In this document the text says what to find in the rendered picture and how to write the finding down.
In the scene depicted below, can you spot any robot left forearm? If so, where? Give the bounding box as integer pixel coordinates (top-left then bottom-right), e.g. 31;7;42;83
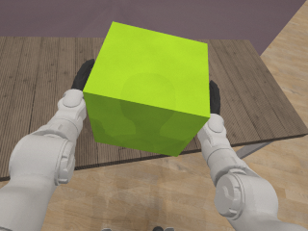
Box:
9;89;87;178

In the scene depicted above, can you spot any left robot upper arm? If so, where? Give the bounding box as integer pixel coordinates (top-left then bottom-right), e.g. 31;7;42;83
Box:
0;134;76;231

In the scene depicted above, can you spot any left robot hand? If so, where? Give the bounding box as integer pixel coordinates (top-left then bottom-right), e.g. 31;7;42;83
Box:
71;59;95;91

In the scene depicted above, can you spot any right robot upper arm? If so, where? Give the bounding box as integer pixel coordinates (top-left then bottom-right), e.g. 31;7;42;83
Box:
214;172;308;231

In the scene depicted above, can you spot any table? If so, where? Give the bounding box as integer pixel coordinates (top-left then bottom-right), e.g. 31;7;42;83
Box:
0;37;308;182

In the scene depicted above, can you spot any right robot hand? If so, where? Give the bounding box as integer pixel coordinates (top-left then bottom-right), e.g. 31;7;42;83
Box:
209;80;221;116

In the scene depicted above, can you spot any robot right forearm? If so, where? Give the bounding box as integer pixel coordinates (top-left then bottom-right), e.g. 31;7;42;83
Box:
197;114;279;211

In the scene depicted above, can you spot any carton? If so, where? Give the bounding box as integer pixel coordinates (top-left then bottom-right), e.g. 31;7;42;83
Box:
83;21;211;157

